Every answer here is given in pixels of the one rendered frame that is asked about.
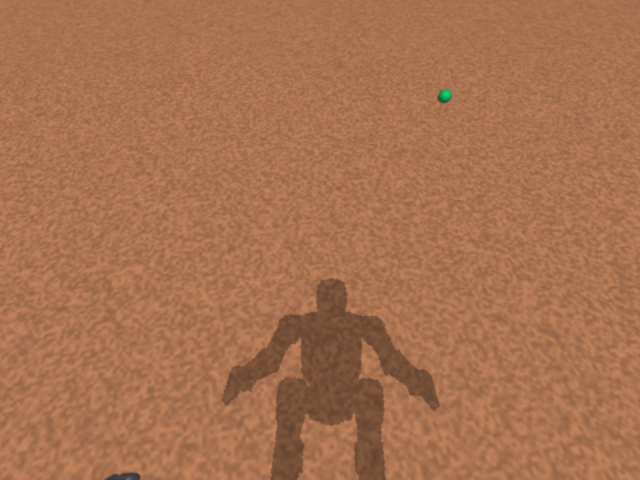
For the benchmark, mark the ball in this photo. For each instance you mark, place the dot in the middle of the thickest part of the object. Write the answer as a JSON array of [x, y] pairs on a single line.
[[445, 95]]

